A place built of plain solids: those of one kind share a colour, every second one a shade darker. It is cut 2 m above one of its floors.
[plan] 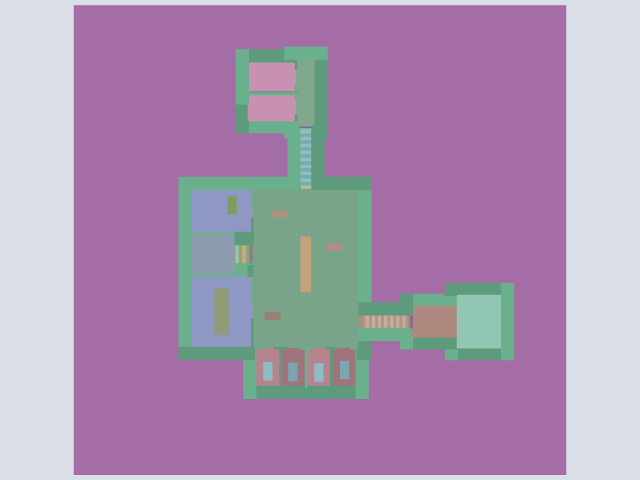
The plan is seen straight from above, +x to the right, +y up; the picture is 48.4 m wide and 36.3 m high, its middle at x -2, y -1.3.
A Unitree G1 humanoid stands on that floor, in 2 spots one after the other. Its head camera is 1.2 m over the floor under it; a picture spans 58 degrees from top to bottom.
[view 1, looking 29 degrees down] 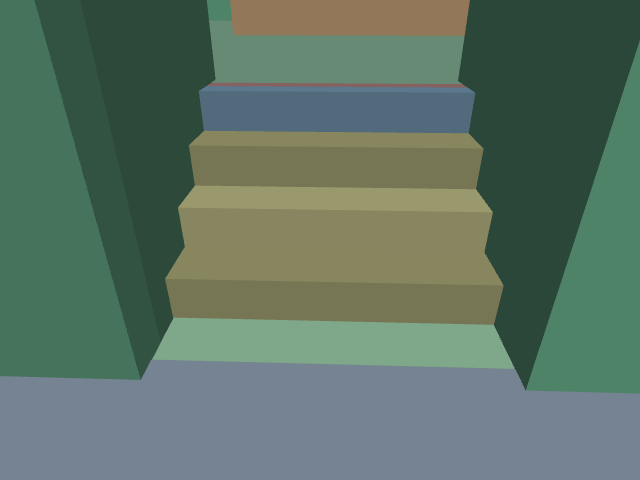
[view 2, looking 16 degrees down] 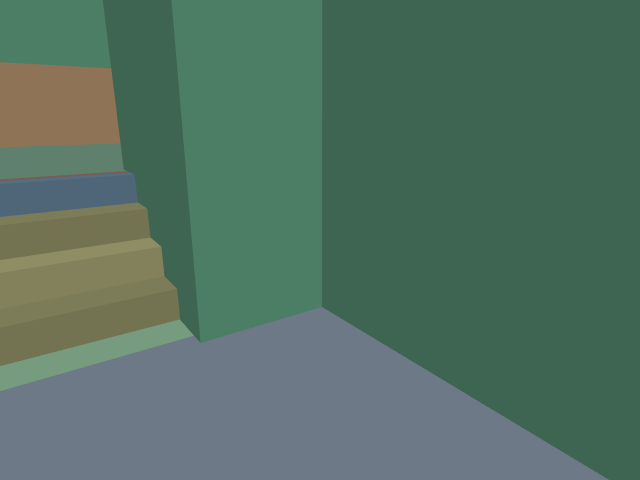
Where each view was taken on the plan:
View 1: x -9.59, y -2.37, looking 2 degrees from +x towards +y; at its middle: step_entrance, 1.96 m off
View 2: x -10.62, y -2.37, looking -35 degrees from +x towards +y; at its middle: wall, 2.69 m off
